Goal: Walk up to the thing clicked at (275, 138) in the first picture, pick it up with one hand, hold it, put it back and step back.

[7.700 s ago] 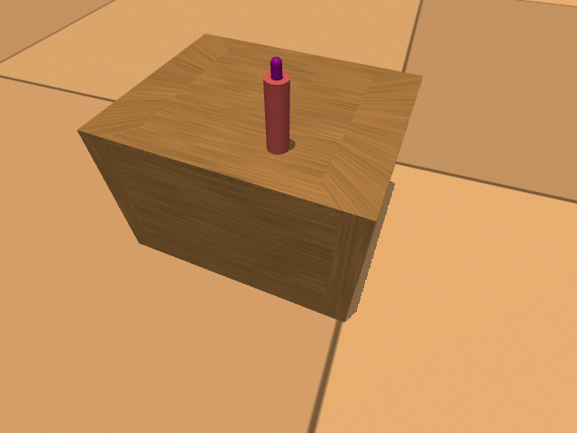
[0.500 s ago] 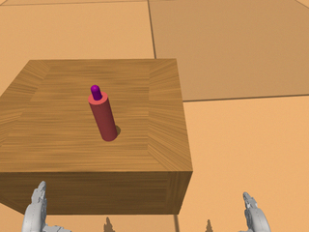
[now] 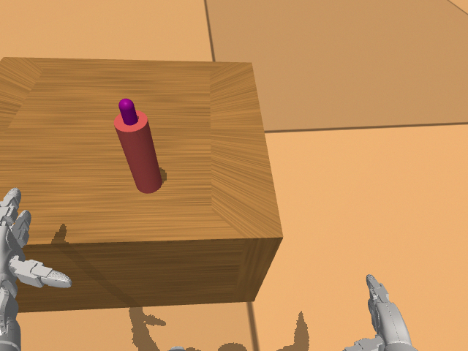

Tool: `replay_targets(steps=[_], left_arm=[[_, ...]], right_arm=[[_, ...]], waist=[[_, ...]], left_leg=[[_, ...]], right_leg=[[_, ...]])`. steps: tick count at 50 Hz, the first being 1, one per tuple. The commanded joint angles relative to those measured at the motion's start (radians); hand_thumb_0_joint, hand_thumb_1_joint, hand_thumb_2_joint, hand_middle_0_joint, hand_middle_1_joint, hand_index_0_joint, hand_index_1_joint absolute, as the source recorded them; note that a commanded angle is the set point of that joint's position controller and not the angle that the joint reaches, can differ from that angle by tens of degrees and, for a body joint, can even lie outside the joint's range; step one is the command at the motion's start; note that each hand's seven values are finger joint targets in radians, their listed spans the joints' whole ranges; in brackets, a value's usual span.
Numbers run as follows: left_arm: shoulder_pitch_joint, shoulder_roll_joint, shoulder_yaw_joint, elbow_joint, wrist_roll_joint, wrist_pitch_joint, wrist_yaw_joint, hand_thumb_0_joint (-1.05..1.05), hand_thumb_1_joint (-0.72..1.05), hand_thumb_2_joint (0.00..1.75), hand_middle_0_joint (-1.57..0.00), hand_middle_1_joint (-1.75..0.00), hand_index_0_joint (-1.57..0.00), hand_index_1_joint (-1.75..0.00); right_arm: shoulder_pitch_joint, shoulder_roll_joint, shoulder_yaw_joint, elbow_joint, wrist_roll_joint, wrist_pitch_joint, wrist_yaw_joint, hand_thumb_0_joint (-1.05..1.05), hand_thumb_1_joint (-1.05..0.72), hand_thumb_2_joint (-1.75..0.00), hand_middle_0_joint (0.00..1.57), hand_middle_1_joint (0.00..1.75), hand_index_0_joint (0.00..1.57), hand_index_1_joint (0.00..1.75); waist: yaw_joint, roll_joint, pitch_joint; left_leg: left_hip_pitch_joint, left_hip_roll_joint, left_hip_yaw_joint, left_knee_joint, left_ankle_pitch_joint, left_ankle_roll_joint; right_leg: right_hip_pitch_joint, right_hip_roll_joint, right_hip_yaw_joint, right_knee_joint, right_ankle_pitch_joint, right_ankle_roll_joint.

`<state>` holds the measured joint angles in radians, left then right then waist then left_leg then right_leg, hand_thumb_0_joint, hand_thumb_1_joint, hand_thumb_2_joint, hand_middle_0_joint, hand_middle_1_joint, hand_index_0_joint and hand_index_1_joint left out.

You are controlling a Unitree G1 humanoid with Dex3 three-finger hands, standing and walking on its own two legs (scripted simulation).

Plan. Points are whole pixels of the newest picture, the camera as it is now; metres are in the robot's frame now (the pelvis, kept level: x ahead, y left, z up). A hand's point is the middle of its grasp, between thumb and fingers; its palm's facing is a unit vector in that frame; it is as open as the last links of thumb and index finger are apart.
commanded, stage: go down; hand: left
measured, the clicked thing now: (139, 148) +0.54 +0.19 -0.01
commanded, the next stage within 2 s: none
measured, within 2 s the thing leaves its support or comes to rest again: neither
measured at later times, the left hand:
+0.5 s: hand (32, 218) +0.35 +0.34 +0.02, palm faces +0.22 -0.97 -0.04, open 17.6 cm
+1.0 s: hand (21, 189) +0.40 +0.37 +0.03, palm faces +0.20 -0.98 +0.01, open 17.6 cm
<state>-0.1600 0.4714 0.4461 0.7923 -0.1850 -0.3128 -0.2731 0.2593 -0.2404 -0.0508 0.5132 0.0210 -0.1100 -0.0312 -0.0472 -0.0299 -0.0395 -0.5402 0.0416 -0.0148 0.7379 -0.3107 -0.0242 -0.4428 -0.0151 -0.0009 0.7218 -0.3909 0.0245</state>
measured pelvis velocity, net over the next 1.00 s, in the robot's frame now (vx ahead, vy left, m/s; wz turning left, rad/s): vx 0.01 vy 0.01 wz -0.02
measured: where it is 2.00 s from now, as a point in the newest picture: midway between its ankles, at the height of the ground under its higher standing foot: outside the picture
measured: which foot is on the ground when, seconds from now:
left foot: down 0.00-1.00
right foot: down 0.00-1.00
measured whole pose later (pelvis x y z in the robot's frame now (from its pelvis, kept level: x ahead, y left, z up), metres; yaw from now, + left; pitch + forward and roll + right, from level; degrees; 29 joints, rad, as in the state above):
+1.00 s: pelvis +0.01 +0.01 -0.04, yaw -1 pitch +17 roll -3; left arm -0.50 0.74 0.68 1.03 -0.23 -0.32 -0.54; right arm 0.35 -0.26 0.04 0.26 0.00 -0.14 -0.03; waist -0.13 -0.03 -0.13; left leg -0.89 0.07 -0.04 1.03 -0.44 -0.02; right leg -0.77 0.01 -0.01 0.96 -0.49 0.04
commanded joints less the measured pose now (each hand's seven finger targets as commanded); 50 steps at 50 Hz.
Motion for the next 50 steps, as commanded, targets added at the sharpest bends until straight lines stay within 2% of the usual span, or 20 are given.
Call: replay_targets(steps=[1,3,6,8,9,11,13,16,19,21,22,24,26,29,31,33,40,42,44,50], left_arm=[[-0.255,0.342,0.131,-0.115,-0.034,-0.093,-0.051,0.00,-0.61,0.05,-0.06,-0.08,-0.07,-0.08],[-0.287,0.323,0.114,-0.091,-0.044,-0.100,-0.080,0.00,-0.60,0.06,-0.06,-0.08,-0.07,-0.08],[-0.291,0.377,0.166,-0.101,-0.050,-0.106,-0.100,0.00,-0.61,0.05,-0.06,-0.08,-0.07,-0.07],[-0.248,0.341,0.149,-0.041,-0.050,-0.096,-0.116,0.00,-0.61,0.06,-0.06,-0.07,-0.07,-0.07],[-0.317,0.343,0.150,-0.131,-0.062,-0.105,-0.126,0.00,-0.61,0.07,-0.06,-0.07,-0.07,-0.08],[-0.277,0.369,0.170,-0.100,-0.056,-0.093,-0.124,0.00,-0.61,0.06,-0.06,-0.07,-0.07,-0.07],[-0.338,0.405,0.186,-0.178,-0.058,-0.099,-0.127,0.00,-0.61,0.07,-0.06,-0.07,-0.06,-0.07],[-0.343,0.380,0.172,-0.201,-0.062,-0.092,-0.134,0.00,-0.60,0.07,-0.06,-0.06,-0.06,-0.07],[-0.311,0.399,0.188,-0.141,-0.055,-0.078,-0.132,0.00,-0.60,0.07,-0.06,-0.06,-0.06,-0.06],[-0.414,0.414,0.191,-0.244,-0.068,-0.094,-0.144,0.00,-0.61,0.06,-0.06,-0.07,-0.06,-0.07],[-0.412,0.432,0.204,-0.212,-0.068,-0.092,-0.148,0.00,-0.61,0.07,-0.06,-0.07,-0.06,-0.07],[-0.418,0.420,0.193,-0.158,-0.069,-0.087,-0.162,0.00,-0.60,0.07,-0.06,-0.06,-0.06,-0.07],[-0.451,0.469,0.225,-0.145,-0.078,-0.097,-0.178,0.00,-0.61,0.07,-0.06,-0.07,-0.06,-0.07],[-0.504,0.493,0.233,-0.139,-0.088,-0.102,-0.215,0.00,-0.61,0.07,-0.06,-0.06,-0.06,-0.06],[-0.475,0.485,0.230,-0.047,-0.094,-0.094,-0.234,0.00,-0.61,0.06,-0.06,-0.07,-0.07,-0.07],[-0.502,0.524,0.249,-0.048,-0.097,-0.098,-0.250,0.00,-0.61,0.07,-0.06,-0.06,-0.06,-0.06],[-0.582,0.631,0.289,-0.002,-0.088,-0.090,-0.267,0.00,-0.61,0.06,-0.06,-0.06,-0.07,-0.06],[-0.575,0.628,0.286,0.017,-0.079,-0.082,-0.267,0.00,-0.61,0.07,-0.06,-0.06,-0.06,-0.06],[-0.596,0.661,0.297,0.017,-0.077,-0.079,-0.264,0.00,-0.61,0.08,-0.06,-0.06,-0.06,-0.07],[-0.615,0.658,0.283,0.049,-0.059,-0.063,-0.260,0.00,-0.58,0.08,-0.06,-0.05,-0.05,-0.06]], right_arm=[[-0.036,-0.164,-0.061,-0.203,0.000,-0.060,-0.015,0.00,0.50,-0.06,0.05,0.05,0.05,0.05],[-0.015,-0.171,-0.063,-0.211,-0.002,-0.064,-0.016,0.00,0.49,-0.06,0.05,0.05,0.05,0.05],[-0.021,-0.179,-0.066,-0.302,-0.004,-0.065,-0.017,0.00,0.50,-0.06,0.05,0.05,0.05,0.05],[0.037,-0.145,-0.028,-0.260,-0.009,-0.059,-0.010,0.00,0.51,-0.05,0.05,0.05,0.05,0.05],[0.039,-0.162,-0.048,-0.269,-0.009,-0.061,-0.011,0.00,0.51,-0.06,0.05,0.05,0.05,0.05],[0.033,-0.180,-0.055,-0.328,-0.011,-0.065,-0.014,0.00,0.51,-0.05,0.05,0.05,0.05,0.05],[0.064,-0.175,-0.052,-0.328,-0.011,-0.062,-0.013,0.00,0.52,-0.05,0.05,0.05,0.05,0.05],[0.093,-0.188,-0.065,-0.315,-0.013,-0.061,-0.014,0.00,0.52,-0.05,0.05,0.05,0.05,0.05],[0.098,-0.195,-0.075,-0.342,-0.010,-0.062,-0.021,0.00,0.51,-0.06,0.05,0.05,0.05,0.05],[0.090,-0.166,-0.048,-0.338,-0.009,-0.065,-0.018,0.00,0.51,-0.06,0.05,0.05,0.05,0.05],[0.096,-0.190,-0.072,-0.351,-0.008,-0.068,-0.022,0.00,0.50,-0.06,0.05,0.05,0.05,0.05],[0.088,-0.161,-0.036,-0.379,-0.005,-0.074,-0.018,0.00,0.51,-0.06,0.05,0.05,0.05,0.05],[0.108,-0.176,-0.056,-0.343,-0.008,-0.074,-0.021,0.00,0.52,-0.06,0.05,0.05,0.05,0.05],[0.092,-0.174,-0.038,-0.382,-0.010,-0.084,-0.016,0.00,0.53,-0.05,0.05,0.05,0.05,0.05],[0.113,-0.168,-0.032,-0.327,-0.011,-0.081,-0.014,0.00,0.53,-0.05,0.05,0.05,0.05,0.05],[0.098,-0.179,-0.032,-0.355,-0.014,-0.088,-0.013,0.00,0.53,-0.05,0.05,0.05,0.05,0.05],[0.085,-0.182,-0.012,-0.396,-0.015,-0.088,-0.017,0.00,0.54,-0.05,0.05,0.05,0.05,0.05],[0.083,-0.166,0.012,-0.414,-0.017,-0.086,-0.015,0.00,0.53,-0.05,0.05,0.05,0.05,0.05],[0.106,-0.190,-0.012,-0.380,-0.019,-0.082,-0.020,0.00,0.53,-0.05,0.05,0.05,0.05,0.05],[0.125,-0.191,-0.009,-0.403,-0.021,-0.088,-0.018,0.00,0.54,-0.05,0.05,0.05,0.05,0.05]], waist=[[0.025,0.133,-0.279],[0.009,0.106,-0.263],[0.021,0.139,-0.359],[0.023,0.148,-0.299],[0.017,0.172,-0.337],[0.015,0.151,-0.357],[0.020,0.172,-0.362],[0.003,0.186,-0.364],[-0.011,0.141,-0.326],[0.000,0.190,-0.354],[-0.016,0.195,-0.359],[-0.026,0.159,-0.311],[-0.028,0.164,-0.340],[-0.031,0.204,-0.397],[-0.035,0.182,-0.333],[-0.036,0.195,-0.389],[-0.034,0.222,-0.444],[-0.035,0.206,-0.456],[-0.034,0.235,-0.443],[-0.058,0.226,-0.433]], left_leg=[[0.160,-0.018,0.011,-0.050,0.159,0.022],[0.126,-0.015,0.008,-0.026,0.144,0.026],[0.153,-0.016,0.011,0.003,0.204,0.024],[0.124,-0.009,0.004,0.013,0.231,0.020],[0.140,-0.007,0.006,0.022,0.235,0.019],[0.140,-0.007,0.003,0.030,0.236,0.019],[0.130,-0.010,0.008,0.040,0.237,0.018],[0.161,0.002,0.000,0.052,0.277,0.017],[0.110,-0.008,0.007,0.067,0.232,0.026],[0.110,-0.013,0.011,0.072,0.200,0.025],[0.118,-0.008,0.006,0.072,0.189,0.023],[0.073,-0.010,0.004,0.076,0.153,0.028],[0.070,-0.011,0.000,0.091,0.163,0.030],[0.087,-0.010,-0.001,0.115,0.183,0.030],[0.045,-0.009,-0.006,0.120,0.168,0.032],[0.065,-0.006,-0.012,0.138,0.205,0.032],[0.041,-0.007,-0.013,0.160,0.179,0.032],[0.036,-0.007,-0.013,0.172,0.217,0.034],[0.028,-0.007,-0.012,0.170,0.199,0.031],[0.031,-0.002,-0.019,0.174,0.184,0.029]], right_leg=[[-0.040,0.022,-0.028,-0.051,0.195,-0.036],[-0.081,0.024,-0.026,-0.031,0.184,-0.034],[-0.056,0.024,-0.023,-0.003,0.225,-0.034],[-0.106,0.030,-0.030,0.014,0.222,-0.038],[-0.112,0.030,-0.028,0.022,0.220,-0.037],[-0.105,0.032,-0.031,0.026,0.226,-0.035],[-0.104,0.030,-0.026,0.034,0.234,-0.035],[-0.156,0.036,-0.035,0.054,0.234,-0.036],[-0.151,0.032,-0.027,0.049,0.237,-0.029],[-0.162,0.027,-0.019,0.056,0.214,-0.031],[-0.174,0.030,-0.024,0.064,0.198,-0.032],[-0.190,0.031,-0.024,0.062,0.177,-0.031],[-0.200,0.031,-0.026,0.077,0.187,-0.031],[-0.214,0.030,-0.022,0.094,0.200,-0.031],[-0.252,0.032,-0.027,0.097,0.184,-0.031],[-0.258,0.034,-0.031,0.110,0.200,-0.032],[-0.256,0.036,-0.025,0.121,0.181,-0.033],[-0.256,0.037,-0.025,0.125,0.211,-0.031],[-0.276,0.038,-0.024,0.129,0.186,-0.035],[-0.318,0.045,-0.033,0.134,0.167,-0.037]])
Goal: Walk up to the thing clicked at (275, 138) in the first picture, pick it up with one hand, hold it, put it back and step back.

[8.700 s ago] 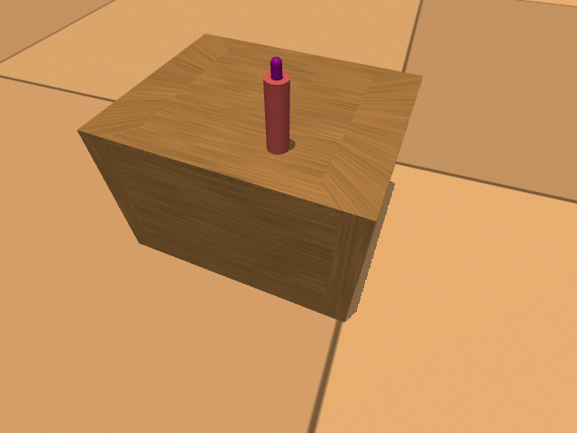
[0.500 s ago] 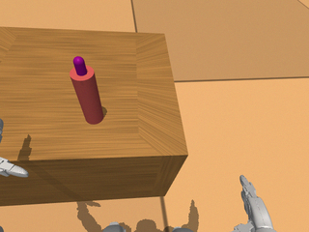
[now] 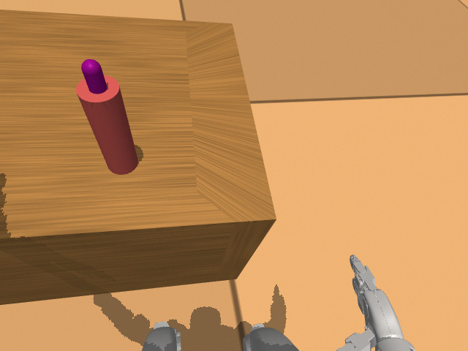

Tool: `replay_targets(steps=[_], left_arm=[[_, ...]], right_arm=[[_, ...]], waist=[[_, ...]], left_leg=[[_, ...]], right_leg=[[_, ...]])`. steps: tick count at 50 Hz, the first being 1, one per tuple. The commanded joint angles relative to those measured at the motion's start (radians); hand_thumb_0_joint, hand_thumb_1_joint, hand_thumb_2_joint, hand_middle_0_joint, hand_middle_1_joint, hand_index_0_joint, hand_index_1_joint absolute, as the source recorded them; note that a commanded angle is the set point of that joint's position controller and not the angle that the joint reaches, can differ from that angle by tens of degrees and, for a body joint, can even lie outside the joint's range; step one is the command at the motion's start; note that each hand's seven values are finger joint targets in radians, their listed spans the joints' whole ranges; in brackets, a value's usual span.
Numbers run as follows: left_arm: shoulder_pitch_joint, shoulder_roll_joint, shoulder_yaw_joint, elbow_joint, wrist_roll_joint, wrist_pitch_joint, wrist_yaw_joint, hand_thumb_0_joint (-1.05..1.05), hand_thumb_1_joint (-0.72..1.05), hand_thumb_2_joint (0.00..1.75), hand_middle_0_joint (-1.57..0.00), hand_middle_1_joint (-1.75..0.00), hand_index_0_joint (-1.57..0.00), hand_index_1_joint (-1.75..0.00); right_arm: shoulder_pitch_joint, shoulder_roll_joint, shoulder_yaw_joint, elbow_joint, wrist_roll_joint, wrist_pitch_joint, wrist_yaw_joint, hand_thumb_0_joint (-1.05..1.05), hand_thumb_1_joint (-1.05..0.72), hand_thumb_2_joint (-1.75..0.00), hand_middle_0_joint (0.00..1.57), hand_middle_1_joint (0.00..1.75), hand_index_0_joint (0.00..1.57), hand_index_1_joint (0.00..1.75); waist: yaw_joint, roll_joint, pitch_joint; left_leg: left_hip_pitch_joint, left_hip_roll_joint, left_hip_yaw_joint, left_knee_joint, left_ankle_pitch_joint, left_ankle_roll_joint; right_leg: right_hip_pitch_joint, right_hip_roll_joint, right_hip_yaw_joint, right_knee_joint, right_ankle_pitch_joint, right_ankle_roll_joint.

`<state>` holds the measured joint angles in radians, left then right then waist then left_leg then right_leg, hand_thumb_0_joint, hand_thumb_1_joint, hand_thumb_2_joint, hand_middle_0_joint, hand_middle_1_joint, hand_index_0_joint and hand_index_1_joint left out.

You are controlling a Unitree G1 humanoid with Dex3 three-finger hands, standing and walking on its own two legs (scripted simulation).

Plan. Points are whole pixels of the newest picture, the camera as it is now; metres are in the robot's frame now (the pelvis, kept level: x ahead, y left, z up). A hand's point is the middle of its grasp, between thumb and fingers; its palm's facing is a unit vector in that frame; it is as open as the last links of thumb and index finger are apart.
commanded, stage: go down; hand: left
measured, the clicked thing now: (109, 122) +0.53 +0.19 +0.03
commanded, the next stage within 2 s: approach in 1.38 s
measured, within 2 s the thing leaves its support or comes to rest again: neither
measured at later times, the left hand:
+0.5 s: hand out of the picture +0.41 +0.38 +0.07, palm faces +0.23 -0.97 +0.01, open 17.6 cm
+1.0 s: hand out of the picture +0.43 +0.39 +0.08, palm faces +0.23 -0.97 +0.02, open 17.6 cm
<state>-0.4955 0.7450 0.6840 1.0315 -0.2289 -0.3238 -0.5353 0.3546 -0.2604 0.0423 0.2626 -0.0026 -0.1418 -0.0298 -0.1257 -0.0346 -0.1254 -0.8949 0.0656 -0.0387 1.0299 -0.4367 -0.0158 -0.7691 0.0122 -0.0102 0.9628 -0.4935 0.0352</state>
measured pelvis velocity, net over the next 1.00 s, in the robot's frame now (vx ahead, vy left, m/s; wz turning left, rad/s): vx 0.00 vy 0.00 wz -0.01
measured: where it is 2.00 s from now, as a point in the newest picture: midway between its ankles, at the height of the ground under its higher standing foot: outside the picture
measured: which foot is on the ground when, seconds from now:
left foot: down 0.00-1.00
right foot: down 0.00-1.00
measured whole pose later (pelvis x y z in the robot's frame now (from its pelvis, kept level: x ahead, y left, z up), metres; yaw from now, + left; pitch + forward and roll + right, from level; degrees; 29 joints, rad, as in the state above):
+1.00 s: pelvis +0.00 +0.00 -0.01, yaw +0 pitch +21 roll -5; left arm -0.68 0.92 0.73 1.18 -0.16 -0.28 -0.56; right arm 0.34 -0.27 0.04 0.22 -0.02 -0.15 -0.03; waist -0.18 -0.03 -0.14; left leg -1.00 0.07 -0.06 1.08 -0.45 -0.01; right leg -0.86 0.02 -0.02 0.99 -0.50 0.04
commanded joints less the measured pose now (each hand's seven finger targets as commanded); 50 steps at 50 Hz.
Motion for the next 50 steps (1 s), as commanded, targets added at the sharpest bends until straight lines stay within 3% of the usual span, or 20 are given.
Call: replay_targets(steps=[1,4,7,8,11,13,15,17,21,22,23,24,27,29,32,34,39,42,44,50], left_arm=[[-0.304,0.395,0.047,-0.206,-0.015,-0.054,0.002,0.00,-0.59,0.09,-0.05,-0.05,-0.05,-0.06],[-0.307,0.393,0.048,-0.186,-0.017,-0.044,-0.006,0.00,-0.59,0.08,-0.05,-0.05,-0.05,-0.06],[-0.299,0.400,0.048,-0.181,-0.010,-0.034,-0.004,0.00,-0.60,0.08,-0.06,-0.05,-0.05,-0.06],[-0.313,0.413,0.055,-0.210,-0.011,-0.037,-0.005,0.00,-0.60,0.09,-0.05,-0.05,-0.05,-0.06],[-0.301,0.408,0.064,-0.206,-0.015,-0.038,-0.005,0.00,-0.59,0.09,-0.06,-0.05,-0.05,-0.06],[-0.321,0.409,0.057,-0.219,-0.011,-0.034,-0.005,0.00,-0.58,0.09,-0.05,-0.05,-0.05,-0.06],[-0.321,0.423,0.068,-0.217,-0.010,-0.032,-0.005,0.00,-0.57,0.10,-0.05,-0.05,-0.05,-0.06],[-0.295,0.422,0.072,-0.197,-0.007,-0.027,-0.006,0.00,-0.58,0.09,-0.06,-0.05,-0.05,-0.06],[-0.335,0.436,0.080,-0.185,-0.001,-0.028,-0.005,0.00,-0.59,0.10,-0.05,-0.05,-0.05,-0.06],[-0.343,0.438,0.068,-0.177,0.006,-0.028,-0.005,0.00,-0.59,0.09,-0.06,-0.05,-0.05,-0.06],[-0.339,0.448,0.072,-0.163,0.009,-0.026,-0.006,0.00,-0.58,0.11,-0.05,-0.05,-0.05,-0.07],[-0.363,0.456,0.077,-0.169,0.011,-0.027,-0.007,0.00,-0.58,0.09,-0.06,-0.05,-0.05,-0.06],[-0.385,0.470,0.077,-0.137,0.012,-0.028,-0.013,0.00,-0.59,0.10,-0.05,-0.05,-0.05,-0.06],[-0.388,0.479,0.078,-0.124,0.018,-0.026,-0.010,0.00,-0.58,0.09,-0.05,-0.05,-0.05,-0.06],[-0.421,0.505,0.084,-0.120,0.019,-0.028,-0.016,0.00,-0.58,0.08,-0.06,-0.04,-0.05,-0.05],[-0.436,0.512,0.077,-0.101,0.022,-0.029,-0.020,0.00,-0.58,0.08,-0.05,-0.05,-0.05,-0.06],[-0.459,0.572,0.095,-0.098,0.032,-0.027,-0.018,0.00,-0.60,0.08,-0.06,-0.05,-0.06,-0.06],[-0.465,0.570,0.086,-0.081,0.040,-0.018,-0.022,0.00,-0.60,0.08,-0.06,-0.05,-0.05,-0.06],[-0.469,0.568,0.083,-0.069,0.041,-0.012,-0.027,0.00,-0.58,0.08,-0.06,-0.04,-0.06,-0.06],[-0.505,0.594,0.089,-0.069,0.049,-0.010,-0.023,0.00,-0.56,0.08,-0.05,-0.04,-0.05,-0.05]], right_arm=[[0.011,-0.159,-0.090,-0.165,0.003,-0.057,-0.021,0.00,0.54,-0.05,0.05,0.05,0.05,0.05],[0.052,-0.155,-0.088,-0.136,0.003,-0.059,-0.019,0.00,0.54,-0.05,0.05,0.05,0.05,0.05],[0.029,-0.179,-0.110,-0.172,0.003,-0.062,-0.021,0.00,0.54,-0.05,0.05,0.05,0.05,0.05],[0.025,-0.159,-0.086,-0.168,0.002,-0.062,-0.019,0.00,0.54,-0.05,0.05,0.05,0.05,0.05],[0.027,-0.164,-0.094,-0.160,0.003,-0.062,-0.015,0.00,0.54,-0.05,0.05,0.05,0.05,0.05],[0.027,-0.183,-0.113,-0.175,0.001,-0.061,-0.020,0.00,0.54,-0.05,0.05,0.05,0.05,0.05],[0.029,-0.162,-0.094,-0.144,-0.001,-0.057,-0.014,0.00,0.54,-0.05,0.05,0.05,0.05,0.05],[0.018,-0.185,-0.115,-0.150,-0.001,-0.056,-0.016,0.00,0.53,-0.05,0.05,0.05,0.05,0.05],[0.011,-0.173,-0.107,-0.165,-0.004,-0.057,-0.014,0.00,0.54,-0.06,0.05,0.05,0.05,0.05],[0.024,-0.183,-0.125,-0.141,-0.005,-0.056,-0.016,0.00,0.54,-0.05,0.05,0.05,0.05,0.05],[0.035,-0.165,-0.098,-0.131,-0.007,-0.054,-0.016,0.00,0.54,-0.05,0.05,0.05,0.05,0.05],[0.014,-0.189,-0.121,-0.157,-0.008,-0.055,-0.015,0.00,0.54,-0.05,0.05,0.05,0.05,0.05],[0.029,-0.159,-0.094,-0.129,-0.008,-0.052,-0.013,0.00,0.54,-0.05,0.05,0.05,0.05,0.05],[0.000,-0.186,-0.118,-0.187,-0.007,-0.059,-0.017,0.00,0.54,-0.05,0.05,0.05,0.05,0.05],[0.016,-0.175,-0.101,-0.164,-0.008,-0.057,-0.014,0.00,0.55,-0.05,0.05,0.05,0.05,0.05],[0.025,-0.198,-0.126,-0.167,-0.006,-0.060,-0.018,0.00,0.55,-0.05,0.05,0.05,0.05,0.05],[0.013,-0.174,-0.091,-0.197,-0.007,-0.054,-0.020,0.00,0.55,-0.05,0.05,0.05,0.05,0.05],[0.015,-0.187,-0.111,-0.187,-0.008,-0.057,-0.021,0.00,0.54,-0.05,0.05,0.05,0.05,0.05],[0.006,-0.179,-0.095,-0.192,-0.008,-0.057,-0.017,0.00,0.54,-0.05,0.05,0.05,0.05,0.05],[-0.007,-0.195,-0.108,-0.226,-0.009,-0.056,-0.018,0.00,0.55,-0.05,0.05,0.05,0.05,0.05]], waist=[[0.026,0.255,-0.360],[0.019,0.271,-0.362],[0.014,0.238,-0.358],[0.024,0.259,-0.378],[0.037,0.294,-0.384],[0.020,0.281,-0.410],[0.031,0.296,-0.392],[0.033,0.274,-0.417],[0.019,0.271,-0.434],[0.008,0.285,-0.405],[0.011,0.277,-0.403],[0.005,0.268,-0.415],[0.005,0.274,-0.374],[-0.008,0.242,-0.385],[0.001,0.295,-0.406],[-0.012,0.279,-0.393],[-0.005,0.274,-0.428],[-0.015,0.300,-0.456],[-0.010,0.303,-0.450],[-0.018,0.310,-0.439]], left_leg=[[0.384,-0.027,0.008,-0.118,0.288,0.020],[0.407,-0.020,0.001,-0.108,0.361,0.018],[0.391,-0.023,0.004,-0.105,0.336,0.022],[0.400,-0.023,0.005,-0.105,0.342,0.020],[0.418,-0.016,-0.008,-0.109,0.372,0.010],[0.451,-0.008,-0.015,-0.103,0.424,0.010],[0.437,-0.008,-0.017,-0.097,0.445,0.010],[0.450,-0.007,-0.020,-0.090,0.485,0.012],[0.452,-0.005,-0.018,-0.077,0.499,0.016],[0.444,-0.009,-0.012,-0.076,0.483,0.016],[0.436,-0.010,-0.010,-0.072,0.493,0.019],[0.436,-0.008,-0.020,-0.074,0.477,0.016],[0.381,-0.021,-0.005,-0.074,0.378,0.023],[0.371,-0.023,-0.003,-0.077,0.330,0.027],[0.405,-0.014,-0.017,-0.078,0.376,0.017],[0.396,-0.014,-0.018,-0.080,0.342,0.016],[0.352,-0.030,0.005,-0.058,0.322,0.031],[0.403,-0.021,-0.006,-0.049,0.407,0.023],[0.415,-0.015,-0.019,-0.053,0.440,0.016],[0.404,-0.014,-0.021,-0.069,0.356,0.012]], right_leg=[[0.011,0.016,-0.020,-0.108,0.255,-0.047],[-0.012,0.021,-0.032,-0.095,0.285,-0.049],[-0.004,0.020,-0.028,-0.102,0.287,-0.045],[0.005,0.019,-0.028,-0.098,0.289,-0.046],[-0.020,0.023,-0.038,-0.083,0.268,-0.053],[-0.024,0.027,-0.042,-0.085,0.289,-0.052],[-0.032,0.025,-0.043,-0.079,0.293,-0.052],[-0.022,0.025,-0.045,-0.075,0.320,-0.052],[-0.019,0.026,-0.043,-0.076,0.338,-0.049],[-0.034,0.024,-0.037,-0.077,0.335,-0.047],[-0.028,0.024,-0.037,-0.077,0.349,-0.045],[-0.042,0.025,-0.040,-0.076,0.326,-0.048],[-0.044,0.019,-0.031,-0.085,0.299,-0.046],[-0.035,0.020,-0.028,-0.090,0.285,-0.044],[-0.067,0.024,-0.040,-0.076,0.277,-0.050],[-0.073,0.026,-0.040,-0.078,0.260,-0.051],[-0.012,0.014,-0.014,-0.092,0.297,-0.041],[-0.051,0.020,-0.030,-0.078,0.324,-0.046],[-0.068,0.025,-0.041,-0.072,0.320,-0.050],[-0.081,0.028,-0.044,-0.077,0.265,-0.054]])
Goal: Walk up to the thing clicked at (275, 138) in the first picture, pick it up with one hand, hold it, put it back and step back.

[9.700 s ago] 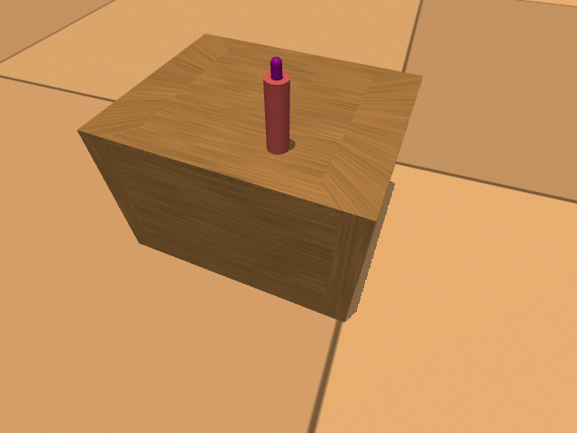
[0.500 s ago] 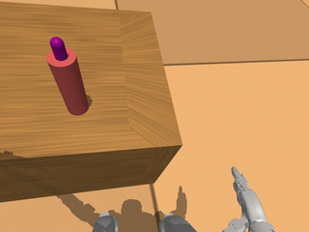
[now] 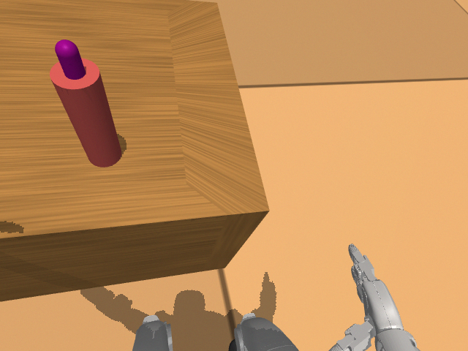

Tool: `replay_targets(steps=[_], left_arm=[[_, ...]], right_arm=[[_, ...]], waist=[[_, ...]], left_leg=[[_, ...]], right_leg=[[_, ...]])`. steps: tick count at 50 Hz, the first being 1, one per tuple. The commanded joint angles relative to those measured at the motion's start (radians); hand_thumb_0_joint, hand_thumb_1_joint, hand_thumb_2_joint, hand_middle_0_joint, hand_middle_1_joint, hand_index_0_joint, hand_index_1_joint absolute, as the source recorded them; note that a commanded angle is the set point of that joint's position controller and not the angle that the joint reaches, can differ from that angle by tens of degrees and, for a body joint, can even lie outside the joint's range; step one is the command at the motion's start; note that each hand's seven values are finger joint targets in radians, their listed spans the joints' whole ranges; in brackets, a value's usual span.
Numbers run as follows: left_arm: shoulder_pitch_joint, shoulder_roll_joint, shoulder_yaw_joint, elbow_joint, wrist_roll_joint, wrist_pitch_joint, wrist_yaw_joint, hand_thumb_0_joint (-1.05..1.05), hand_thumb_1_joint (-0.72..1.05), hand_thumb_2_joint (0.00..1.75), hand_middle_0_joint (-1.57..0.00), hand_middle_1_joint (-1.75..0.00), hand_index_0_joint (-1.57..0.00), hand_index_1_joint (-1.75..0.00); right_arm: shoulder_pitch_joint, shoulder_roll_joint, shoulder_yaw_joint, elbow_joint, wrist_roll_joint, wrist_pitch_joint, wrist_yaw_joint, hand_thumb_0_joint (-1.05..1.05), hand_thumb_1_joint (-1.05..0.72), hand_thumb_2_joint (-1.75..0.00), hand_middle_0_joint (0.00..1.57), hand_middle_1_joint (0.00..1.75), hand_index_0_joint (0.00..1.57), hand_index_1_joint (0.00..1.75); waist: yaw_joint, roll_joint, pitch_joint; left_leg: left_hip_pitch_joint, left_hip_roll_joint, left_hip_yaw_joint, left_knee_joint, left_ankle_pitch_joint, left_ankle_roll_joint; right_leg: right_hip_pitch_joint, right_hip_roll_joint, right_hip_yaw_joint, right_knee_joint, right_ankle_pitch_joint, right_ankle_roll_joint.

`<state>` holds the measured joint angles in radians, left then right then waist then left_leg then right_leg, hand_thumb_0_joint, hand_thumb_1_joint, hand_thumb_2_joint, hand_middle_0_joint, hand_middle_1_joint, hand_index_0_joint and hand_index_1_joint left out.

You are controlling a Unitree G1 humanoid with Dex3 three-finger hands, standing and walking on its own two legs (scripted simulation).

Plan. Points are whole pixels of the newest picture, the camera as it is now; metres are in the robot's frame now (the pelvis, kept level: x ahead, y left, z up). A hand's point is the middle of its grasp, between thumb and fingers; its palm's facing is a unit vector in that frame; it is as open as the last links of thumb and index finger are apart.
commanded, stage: go down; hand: left
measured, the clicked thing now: (89, 111) +0.53 +0.19 +0.04
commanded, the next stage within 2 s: approach in 0.38 s
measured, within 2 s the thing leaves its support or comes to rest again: neither
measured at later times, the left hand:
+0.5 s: hand out of the picture +0.42 +0.39 +0.08, palm faces +0.25 -0.97 +0.02, open 17.5 cm
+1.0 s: hand (51, 151) +0.48 +0.26 -0.02, palm faces +0.13 -0.99 +0.08, open 17.6 cm
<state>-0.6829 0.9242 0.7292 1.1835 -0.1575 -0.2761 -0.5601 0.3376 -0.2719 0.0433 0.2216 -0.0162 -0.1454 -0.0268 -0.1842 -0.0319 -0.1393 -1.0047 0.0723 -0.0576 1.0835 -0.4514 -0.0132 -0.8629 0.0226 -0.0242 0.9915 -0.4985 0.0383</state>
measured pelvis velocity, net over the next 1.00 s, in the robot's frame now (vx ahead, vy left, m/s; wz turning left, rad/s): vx -0.02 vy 0.00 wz -0.03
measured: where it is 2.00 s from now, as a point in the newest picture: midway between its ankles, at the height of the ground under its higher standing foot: outside the picture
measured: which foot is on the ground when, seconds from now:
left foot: down 0.00-1.00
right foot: down 0.00-1.00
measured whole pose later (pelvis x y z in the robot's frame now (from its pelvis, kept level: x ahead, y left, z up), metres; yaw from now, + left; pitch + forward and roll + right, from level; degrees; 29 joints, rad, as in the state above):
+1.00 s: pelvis -0.02 +0.00 -0.03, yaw -1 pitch +26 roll -6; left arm -0.79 0.67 0.57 1.15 -0.10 -0.40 -0.31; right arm 0.37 -0.28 0.03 0.02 -0.07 -0.12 0.03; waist -0.27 -0.05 -0.12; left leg -1.21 0.08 -0.06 1.24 -0.48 -0.01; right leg -1.07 0.03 -0.02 1.16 -0.53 0.04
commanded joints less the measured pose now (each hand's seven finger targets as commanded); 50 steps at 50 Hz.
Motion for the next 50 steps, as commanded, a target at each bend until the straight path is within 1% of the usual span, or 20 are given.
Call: replay_targets(steps=[1,5,7,9,10,15,16,18,20,23,26,29,32,36,40,42,44,47,48,50], left_arm=[[-0.308,0.416,0.044,-0.223,-0.021,-0.055,0.005,0.00,-0.56,0.08,-0.06,-0.04,-0.05,-0.05],[-0.296,0.387,0.021,-0.226,-0.019,-0.040,0.002,0.00,-0.58,0.08,-0.06,-0.05,-0.05,-0.06],[-0.253,0.384,0.034,-0.216,-0.021,-0.033,0.005,0.00,-0.58,0.06,-0.06,-0.04,-0.06,-0.05],[-0.238,0.364,0.040,-0.221,-0.034,-0.029,0.004,0.00,-0.58,0.07,-0.06,-0.04,-0.06,-0.05],[-0.241,0.358,0.029,-0.243,-0.035,-0.031,0.006,0.00,-0.59,0.08,-0.06,-0.05,-0.05,-0.06],[-0.225,0.360,0.057,-0.295,-0.044,-0.043,0.017,0.00,-0.56,0.08,-0.06,-0.05,-0.05,-0.05],[-0.208,0.327,0.038,-0.272,-0.045,-0.040,0.015,0.00,-0.58,0.07,-0.06,-0.05,-0.06,-0.06],[-0.235,0.365,0.053,-0.318,-0.040,-0.050,0.021,0.00,-0.56,0.07,-0.06,-0.05,-0.06,-0.05],[-0.210,0.328,0.043,-0.301,-0.040,-0.050,0.019,0.00,-0.56,0.07,-0.06,-0.05,-0.06,-0.05],[-0.238,0.348,0.049,-0.323,-0.041,-0.055,0.019,0.00,-0.55,0.06,-0.06,-0.04,-0.06,-0.04],[-0.215,0.312,0.030,-0.268,-0.040,-0.054,0.012,0.00,-0.55,0.06,-0.06,-0.04,-0.05,-0.06],[-0.245,0.238,-0.032,-0.216,-0.034,-0.058,0.012,0.00,-0.58,0.07,-0.06,-0.04,-0.04,-0.06],[-0.288,0.200,-0.068,-0.201,-0.030,-0.080,0.031,0.00,-0.58,0.07,-0.05,-0.04,-0.04,-0.06],[-0.336,0.096,-0.130,-0.192,-0.039,-0.115,0.050,0.00,-0.60,0.07,-0.05,-0.04,-0.04,-0.06],[-0.406,0.065,-0.153,-0.225,-0.024,-0.151,0.111,0.00,-0.58,0.09,-0.05,-0.04,-0.04,-0.06],[-0.444,0.103,-0.135,-0.249,-0.003,-0.173,0.157,0.00,-0.60,0.08,-0.05,-0.05,-0.04,-0.06],[-0.473,0.076,-0.146,-0.255,0.010,-0.191,0.195,0.00,-0.60,0.08,-0.05,-0.05,-0.05,-0.06],[-0.515,0.101,-0.131,-0.264,0.040,-0.210,0.264,0.00,-0.54,0.06,-0.05,-0.04,-0.05,-0.04],[-0.522,0.152,-0.094,-0.287,0.051,-0.217,0.295,0.00,-0.55,0.06,-0.05,-0.04,-0.05,-0.04],[-0.515,0.129,-0.091,-0.295,0.073,-0.223,0.338,0.00,-0.52,0.06,-0.05,-0.03,-0.05,-0.03]], right_arm=[[0.020,-0.174,-0.106,-0.189,0.005,-0.054,-0.021,0.00,0.55,-0.05,0.05,0.05,0.05,0.05],[0.058,-0.164,-0.099,-0.152,0.006,-0.049,-0.018,0.00,0.55,-0.05,0.05,0.05,0.05,0.05],[0.040,-0.198,-0.132,-0.176,0.006,-0.050,-0.021,0.00,0.54,-0.05,0.05,0.05,0.05,0.05],[0.045,-0.177,-0.108,-0.182,0.006,-0.051,-0.016,0.00,0.55,-0.05,0.05,0.05,0.05,0.05],[0.047,-0.157,-0.089,-0.170,0.008,-0.048,-0.014,0.00,0.54,-0.05,0.05,0.05,0.05,0.05],[0.038,-0.182,-0.120,-0.203,0.008,-0.048,-0.019,0.00,0.55,-0.05,0.05,0.05,0.05,0.05],[0.062,-0.199,-0.141,-0.183,0.008,-0.048,-0.022,0.00,0.54,-0.05,0.05,0.05,0.05,0.05],[0.059,-0.198,-0.139,-0.169,0.005,-0.045,-0.019,0.00,0.54,-0.05,0.05,0.05,0.05,0.05],[0.049,-0.171,-0.117,-0.182,0.008,-0.047,-0.017,0.00,0.54,-0.05,0.05,0.05,0.05,0.05],[0.055,-0.192,-0.140,-0.166,0.005,-0.048,-0.018,0.00,0.54,-0.05,0.05,0.05,0.05,0.05],[0.046,-0.154,-0.099,-0.169,0.006,-0.051,-0.011,0.00,0.56,-0.05,0.05,0.05,0.05,0.05],[0.041,-0.148,-0.091,-0.149,-0.001,-0.048,-0.006,0.00,0.57,-0.05,0.05,0.05,0.05,0.05],[0.033,-0.160,-0.102,-0.191,-0.003,-0.053,-0.003,0.00,0.58,-0.04,0.05,0.05,0.05,0.05],[0.044,-0.189,-0.132,-0.228,-0.013,-0.055,0.001,0.00,0.58,-0.04,0.05,0.05,0.05,0.05],[0.051,-0.184,-0.118,-0.282,-0.021,-0.051,0.011,0.00,0.58,-0.04,0.05,0.05,0.05,0.05],[0.089,-0.188,-0.125,-0.290,-0.028,-0.039,0.015,0.00,0.57,-0.04,0.05,0.05,0.05,0.05],[0.087,-0.198,-0.141,-0.355,-0.037,-0.036,0.019,0.00,0.57,-0.04,0.05,0.05,0.05,0.05],[0.107,-0.186,-0.143,-0.343,-0.050,-0.016,0.032,0.00,0.57,-0.04,0.05,0.05,0.05,0.05],[0.108,-0.192,-0.158,-0.336,-0.055,-0.009,0.035,0.00,0.57,-0.04,0.05,0.05,0.05,0.05],[0.073,-0.177,-0.154,-0.378,-0.062,0.006,0.043,0.00,0.56,-0.05,0.05,0.05,0.05,0.05]], waist=[[0.040,0.312,-0.441],[0.041,0.336,-0.420],[0.047,0.309,-0.439],[0.054,0.292,-0.439],[0.062,0.295,-0.422],[0.063,0.284,-0.431],[0.052,0.274,-0.419],[0.061,0.321,-0.426],[0.057,0.288,-0.415],[0.053,0.314,-0.434],[0.052,0.286,-0.392],[0.029,0.295,-0.353],[0.005,0.266,-0.342],[-0.031,0.257,-0.392],[-0.041,0.284,-0.418],[-0.039,0.319,-0.447],[-0.054,0.327,-0.501],[-0.032,0.378,-0.522],[-0.016,0.417,-0.561],[-0.010,0.410,-0.611]], left_leg=[[0.521,-0.025,0.006,-0.114,0.382,0.014],[0.531,-0.024,0.004,-0.115,0.422,0.011],[0.554,-0.017,-0.006,-0.116,0.462,0.007],[0.547,-0.016,-0.004,-0.110,0.490,0.010],[0.520,-0.023,0.003,-0.109,0.479,0.015],[0.525,-0.026,0.009,-0.118,0.430,0.014],[0.535,-0.022,0.003,-0.121,0.459,0.011],[0.544,-0.022,0.000,-0.120,0.466,0.005],[0.543,-0.024,0.005,-0.117,0.467,0.012],[0.565,-0.021,0.000,-0.120,0.474,0.007],[0.532,-0.021,-0.003,-0.115,0.483,0.010],[0.506,-0.015,-0.009,-0.114,0.419,0.007],[0.457,-0.023,0.001,-0.105,0.311,0.014],[0.489,-0.009,-0.013,-0.062,0.369,0.006],[0.459,-0.007,-0.023,-0.031,0.314,-0.001],[0.458,-0.007,-0.026,-0.022,0.297,-0.007],[0.475,-0.004,-0.031,0.003,0.345,-0.008],[0.447,-0.007,-0.029,0.029,0.387,-0.011],[0.459,-0.009,-0.026,0.042,0.417,-0.011],[0.444,-0.012,-0.018,0.060,0.436,-0.001]], right_leg=[[0.033,0.014,-0.024,-0.108,0.289,-0.054],[0.013,0.015,-0.028,-0.107,0.303,-0.055],[0.007,0.019,-0.037,-0.105,0.309,-0.056],[0.023,0.020,-0.039,-0.105,0.331,-0.053],[0.043,0.016,-0.033,-0.106,0.340,-0.052],[0.052,0.016,-0.027,-0.114,0.316,-0.051],[0.046,0.019,-0.033,-0.108,0.328,-0.053],[0.034,0.015,-0.032,-0.101,0.318,-0.056],[0.043,0.015,-0.029,-0.107,0.329,-0.052],[0.032,0.015,-0.030,-0.104,0.322,-0.054],[0.023,0.015,-0.034,-0.101,0.330,-0.053],[-0.048,0.018,-0.037,-0.091,0.270,-0.057],[-0.058,0.013,-0.029,-0.086,0.239,-0.056],[-0.138,0.019,-0.039,-0.046,0.259,-0.058],[-0.180,0.018,-0.040,-0.007,0.218,-0.063],[-0.188,0.019,-0.040,0.012,0.200,-0.066],[-0.194,0.022,-0.040,0.033,0.225,-0.066],[-0.197,0.023,-0.038,0.065,0.240,-0.068],[-0.187,0.022,-0.034,0.078,0.257,-0.069],[-0.152,0.025,-0.027,0.089,0.285,-0.066]])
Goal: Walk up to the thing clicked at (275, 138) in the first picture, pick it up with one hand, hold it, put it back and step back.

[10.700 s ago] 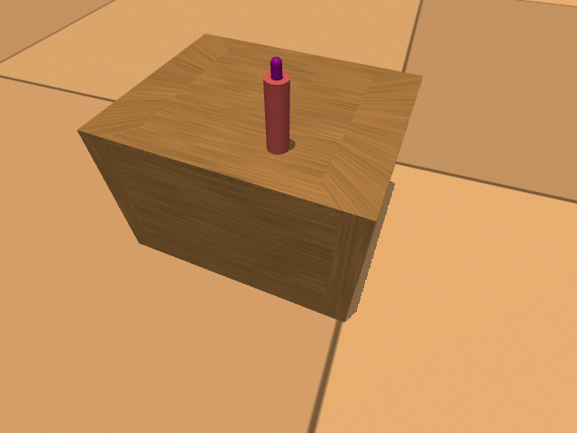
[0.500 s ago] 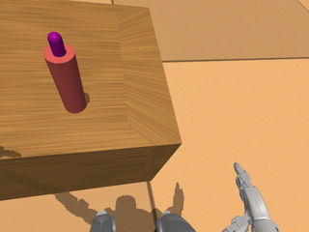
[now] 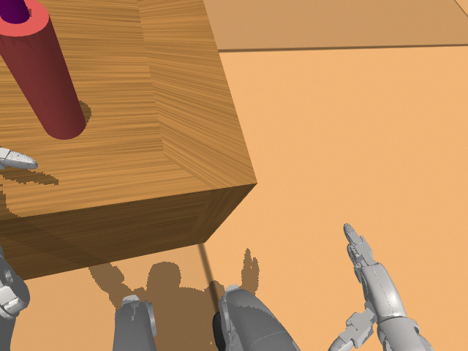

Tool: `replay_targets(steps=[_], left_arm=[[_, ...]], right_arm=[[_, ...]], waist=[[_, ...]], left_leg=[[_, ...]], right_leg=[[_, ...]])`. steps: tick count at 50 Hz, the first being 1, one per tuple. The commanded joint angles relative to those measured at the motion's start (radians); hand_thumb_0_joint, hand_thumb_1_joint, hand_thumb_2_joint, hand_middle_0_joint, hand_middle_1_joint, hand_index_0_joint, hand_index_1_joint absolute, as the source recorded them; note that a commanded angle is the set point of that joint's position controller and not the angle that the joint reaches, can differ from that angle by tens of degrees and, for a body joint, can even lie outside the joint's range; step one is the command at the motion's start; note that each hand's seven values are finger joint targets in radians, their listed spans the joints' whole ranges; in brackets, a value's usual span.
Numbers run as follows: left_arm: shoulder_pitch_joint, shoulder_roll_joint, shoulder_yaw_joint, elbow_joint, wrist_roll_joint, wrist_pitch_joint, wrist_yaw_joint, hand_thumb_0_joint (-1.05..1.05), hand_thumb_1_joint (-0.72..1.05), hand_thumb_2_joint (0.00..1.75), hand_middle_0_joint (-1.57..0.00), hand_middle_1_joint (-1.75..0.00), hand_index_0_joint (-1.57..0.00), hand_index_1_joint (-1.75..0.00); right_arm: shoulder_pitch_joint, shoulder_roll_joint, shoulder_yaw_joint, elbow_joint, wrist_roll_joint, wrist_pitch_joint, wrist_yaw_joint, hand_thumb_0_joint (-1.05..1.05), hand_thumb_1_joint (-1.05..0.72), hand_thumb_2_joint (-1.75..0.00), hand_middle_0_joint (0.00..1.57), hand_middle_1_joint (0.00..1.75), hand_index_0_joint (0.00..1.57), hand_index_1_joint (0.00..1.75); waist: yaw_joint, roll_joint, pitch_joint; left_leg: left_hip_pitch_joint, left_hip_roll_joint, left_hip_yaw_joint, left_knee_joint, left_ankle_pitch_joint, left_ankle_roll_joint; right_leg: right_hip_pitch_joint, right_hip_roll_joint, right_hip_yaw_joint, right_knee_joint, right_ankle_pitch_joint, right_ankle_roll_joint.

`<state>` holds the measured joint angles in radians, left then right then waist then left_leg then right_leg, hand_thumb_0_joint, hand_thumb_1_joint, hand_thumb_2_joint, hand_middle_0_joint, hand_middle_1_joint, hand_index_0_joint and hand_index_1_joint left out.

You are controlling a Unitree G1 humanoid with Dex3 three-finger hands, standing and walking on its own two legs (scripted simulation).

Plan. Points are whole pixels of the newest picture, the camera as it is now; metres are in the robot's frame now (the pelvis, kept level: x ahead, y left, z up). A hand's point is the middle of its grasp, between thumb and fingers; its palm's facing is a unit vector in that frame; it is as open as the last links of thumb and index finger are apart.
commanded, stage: close in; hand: left
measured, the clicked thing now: (40, 69) +0.54 +0.20 +0.07
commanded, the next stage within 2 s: rest palm in 0.36 s
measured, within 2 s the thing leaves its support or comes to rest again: leaves its support in 1.56 s
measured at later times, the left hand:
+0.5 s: hand (42, 109) +0.52 +0.22 +0.01, palm faces +0.20 -0.98 +0.02, open 17.2 cm
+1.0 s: hand (60, 99) +0.54 +0.19 +0.00, palm faces +0.19 -0.98 +0.00, open 13.8 cm
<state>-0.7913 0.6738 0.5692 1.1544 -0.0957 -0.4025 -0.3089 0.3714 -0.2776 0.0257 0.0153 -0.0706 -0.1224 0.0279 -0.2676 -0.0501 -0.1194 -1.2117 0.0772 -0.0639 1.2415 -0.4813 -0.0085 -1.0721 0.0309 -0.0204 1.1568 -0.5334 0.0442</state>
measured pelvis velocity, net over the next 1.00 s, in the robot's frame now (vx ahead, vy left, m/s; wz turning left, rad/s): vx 0.01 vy -0.01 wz -0.01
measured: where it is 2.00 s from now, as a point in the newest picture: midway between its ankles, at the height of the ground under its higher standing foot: outside the picture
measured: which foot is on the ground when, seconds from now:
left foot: down 0.00-1.00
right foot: down 0.00-1.00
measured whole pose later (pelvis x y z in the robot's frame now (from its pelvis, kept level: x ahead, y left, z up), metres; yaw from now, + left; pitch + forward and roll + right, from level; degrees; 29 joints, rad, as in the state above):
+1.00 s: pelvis +0.01 -0.01 -0.01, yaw -1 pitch +28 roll -5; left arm -0.85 0.56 0.48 1.16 -0.01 -0.47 -0.04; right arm 0.40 -0.27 -0.02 -0.14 -0.08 0.03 0.08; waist -0.29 -0.01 -0.15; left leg -1.27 0.09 -0.05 1.28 -0.51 -0.02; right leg -1.15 0.04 -0.01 1.22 -0.57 0.03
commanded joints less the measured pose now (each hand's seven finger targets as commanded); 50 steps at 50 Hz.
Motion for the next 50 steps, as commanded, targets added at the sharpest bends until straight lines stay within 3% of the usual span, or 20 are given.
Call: replay_targets(steps=[1,2,3,4,11,17,22,24,26,29,31,33,34,35,38,40,41,42,47,50], left_arm=[[-0.411,0.354,0.059,-0.268,0.017,-0.099,0.101,0.00,-0.52,0.06,-0.05,-0.03,-0.05,-0.03],[-0.380,0.360,0.074,-0.257,0.025,-0.100,0.117,0.00,-0.52,0.06,-0.05,-0.03,-0.05,-0.04],[-0.393,0.305,0.034,-0.250,0.031,-0.100,0.125,0.00,-0.50,0.06,-0.05,-0.02,-0.05,-0.03],[-0.364,0.320,0.054,-0.236,0.040,-0.098,0.137,0.00,-0.48,0.06,-0.05,-0.02,-0.05,-0.03],[-0.373,0.209,-0.007,-0.155,0.031,-0.100,0.160,0.00,-0.44,0.04,-0.04,-0.02,-0.05,-0.01],[-0.399,0.162,-0.050,-0.196,0.028,-0.107,0.167,0.00,-0.43,0.04,-0.05,-0.01,-0.06,0.00],[-0.440,0.127,-0.081,-0.230,0.041,-0.113,0.188,0.00,-0.48,0.03,-0.05,-0.01,-0.06,0.00],[-0.453,0.151,-0.071,-0.255,0.052,-0.119,0.207,0.00,-0.53,0.06,-0.09,0.00,-0.08,-0.01],[-0.439,0.109,-0.088,-0.226,0.054,-0.119,0.219,0.00,-0.56,0.04,-0.09,0.00,-0.08,-0.01],[-0.449,0.112,-0.084,-0.241,0.061,-0.126,0.236,0.00,-0.58,0.03,-0.09,0.00,-0.09,0.00],[-0.439,0.107,-0.089,-0.232,0.063,-0.127,0.239,0.00,-0.58,0.04,-0.10,0.00,-0.09,-0.01],[-0.423,0.108,-0.083,-0.200,0.066,-0.130,0.246,0.00,-0.46,0.09,-0.26,-0.13,-0.25,-0.14],[-0.446,0.145,-0.061,-0.227,0.069,-0.136,0.255,0.00,-0.43,0.13,-0.33,-0.18,-0.33,-0.19],[-0.469,0.126,-0.069,-0.224,0.070,-0.140,0.259,0.00,-0.43,0.14,-0.38,-0.22,-0.38,-0.22],[-0.477,0.133,-0.066,-0.221,0.068,-0.146,0.262,0.00,-0.40,0.19,-0.47,-0.31,-0.47,-0.30],[-0.472,0.091,-0.093,-0.187,0.074,-0.140,0.264,0.00,-0.36,0.23,-0.54,-0.36,-0.54,-0.36],[-0.461,0.120,-0.076,-0.186,0.077,-0.138,0.268,0.00,-0.36,0.24,-0.56,-0.38,-0.56,-0.38],[-0.475,0.063,-0.106,-0.161,0.075,-0.137,0.266,0.00,-0.36,0.24,-0.57,-0.38,-0.57,-0.38],[-0.423,0.122,-0.073,-0.195,0.083,-0.134,0.268,0.00,-0.25,0.36,-0.68,-0.51,-0.69,-0.50],[-0.417,0.095,-0.065,-0.227,0.065,-0.134,0.264,0.00,-0.20,0.46,-0.80,-0.63,-0.81,-0.63]], right_arm=[[0.027,-0.173,-0.141,-0.182,-0.010,-0.012,-0.009,0.00,0.56,-0.05,0.05,0.05,0.05,0.05],[0.026,-0.166,-0.134,-0.167,-0.014,-0.002,-0.005,0.00,0.55,-0.05,0.05,0.05,0.05,0.05],[0.015,-0.152,-0.124,-0.178,-0.016,0.007,0.000,0.00,0.55,-0.05,0.05,0.05,0.05,0.05],[0.003,-0.154,-0.126,-0.207,-0.014,0.013,0.001,0.00,0.55,-0.05,0.05,0.05,0.05,0.05],[0.043,-0.160,-0.144,-0.248,-0.004,0.044,-0.004,0.00,0.56,-0.04,0.05,0.05,0.05,0.05],[0.121,-0.150,-0.143,-0.262,0.007,0.053,0.006,0.00,0.56,-0.04,0.05,0.05,0.05,0.05],[0.094,-0.145,-0.138,-0.307,0.004,0.060,0.015,0.00,0.56,-0.04,0.05,0.05,0.05,0.05],[0.109,-0.138,-0.141,-0.266,0.001,0.068,0.017,0.00,0.56,-0.05,0.05,0.05,0.05,0.05],[0.073,-0.149,-0.159,-0.284,-0.002,0.069,0.017,0.00,0.55,-0.05,0.05,0.05,0.05,0.05],[0.068,-0.130,-0.134,-0.285,-0.007,0.075,0.023,0.00,0.55,-0.05,0.05,0.05,0.05,0.05],[0.081,-0.147,-0.161,-0.272,-0.010,0.082,0.020,0.00,0.55,-0.05,0.05,0.05,0.05,0.05],[0.055,-0.140,-0.146,-0.279,-0.009,0.082,0.023,0.00,0.54,-0.05,0.05,0.05,0.05,0.05],[0.059,-0.135,-0.139,-0.296,-0.008,0.085,0.024,0.00,0.54,-0.05,0.05,0.05,0.05,0.05],[0.024,-0.136,-0.133,-0.358,-0.008,0.082,0.025,0.00,0.53,-0.05,0.05,0.05,0.05,0.05],[0.095,-0.149,-0.159,-0.290,-0.011,0.098,0.022,0.00,0.53,-0.05,0.05,0.05,0.05,0.05],[0.082,-0.146,-0.160,-0.309,-0.010,0.095,0.023,0.00,0.53,-0.05,0.05,0.05,0.05,0.05],[0.092,-0.157,-0.177,-0.293,-0.008,0.098,0.022,0.00,0.53,-0.05,0.05,0.05,0.05,0.05],[0.058,-0.146,-0.151,-0.344,-0.007,0.095,0.026,0.00,0.52,-0.05,0.05,0.05,0.05,0.05],[0.103,-0.150,-0.160,-0.327,-0.006,0.107,0.032,0.00,0.53,-0.05,0.05,0.05,0.05,0.05],[0.080,-0.144,-0.160,-0.319,-0.005,0.114,0.034,0.00,0.52,-0.05,0.05,0.05,0.05,0.05]], waist=[[0.071,0.432,-0.637],[0.090,0.454,-0.628],[0.076,0.456,-0.619],[0.082,0.419,-0.630],[0.014,0.255,-0.532],[-0.004,0.250,-0.549],[0.001,0.291,-0.569],[0.014,0.332,-0.565],[0.006,0.322,-0.543],[0.013,0.331,-0.585],[0.002,0.340,-0.597],[0.000,0.310,-0.567],[0.000,0.303,-0.595],[-0.004,0.284,-0.620],[-0.014,0.321,-0.606],[-0.027,0.292,-0.590],[-0.028,0.293,-0.593],[-0.037,0.281,-0.583],[-0.005,0.311,-0.616],[0.013,0.317,-0.625]], left_leg=[[0.653,-0.015,-0.015,-0.098,0.480,-0.009],[0.644,-0.013,-0.020,-0.103,0.488,-0.013],[0.625,-0.012,-0.017,-0.100,0.484,-0.011],[0.611,-0.011,-0.019,-0.102,0.462,-0.005],[0.434,-0.015,0.000,-0.101,0.284,0.019],[0.460,-0.027,0.017,-0.068,0.348,0.031],[0.512,-0.028,0.013,-0.070,0.369,0.022],[0.520,-0.029,0.013,-0.076,0.341,0.019],[0.502,-0.026,0.008,-0.083,0.321,0.016],[0.520,-0.023,0.003,-0.072,0.376,0.016],[0.528,-0.023,0.006,-0.062,0.406,0.018],[0.489,-0.022,0.002,-0.058,0.389,0.021],[0.476,-0.024,0.004,-0.059,0.381,0.024],[0.475,-0.024,0.002,-0.062,0.375,0.024],[0.508,-0.020,0.001,-0.063,0.402,0.020],[0.485,-0.023,0.007,-0.060,0.384,0.026],[0.474,-0.024,0.011,-0.052,0.382,0.030],[0.471,-0.023,0.006,-0.058,0.374,0.027],[0.510,-0.024,0.009,-0.060,0.437,0.020],[0.518,-0.022,0.007,-0.065,0.469,0.015]], right_leg=[[0.058,0.020,-0.035,-0.070,0.325,-0.073],[0.048,0.021,-0.037,-0.059,0.318,-0.076],[0.048,0.024,-0.036,-0.058,0.321,-0.077],[0.060,0.026,-0.038,-0.059,0.311,-0.076],[0.098,0.030,-0.023,-0.083,0.284,-0.056],[0.106,0.020,0.000,-0.088,0.380,-0.043],[0.082,0.020,-0.011,-0.080,0.367,-0.051],[0.065,0.018,-0.011,-0.080,0.327,-0.055],[0.061,0.020,-0.017,-0.079,0.312,-0.057],[0.070,0.021,-0.021,-0.067,0.348,-0.058],[0.080,0.021,-0.020,-0.063,0.380,-0.056],[0.071,0.023,-0.020,-0.057,0.373,-0.056],[0.098,0.022,-0.015,-0.057,0.381,-0.054],[0.116,0.023,-0.014,-0.058,0.382,-0.053],[0.078,0.025,-0.017,-0.052,0.384,-0.055],[0.085,0.025,-0.013,-0.057,0.391,-0.052],[0.092,0.023,-0.005,-0.059,0.404,-0.048],[0.076,0.025,-0.012,-0.057,0.389,-0.052],[0.102,0.027,-0.018,-0.058,0.413,-0.054],[0.122,0.028,-0.020,-0.052,0.431,-0.056]])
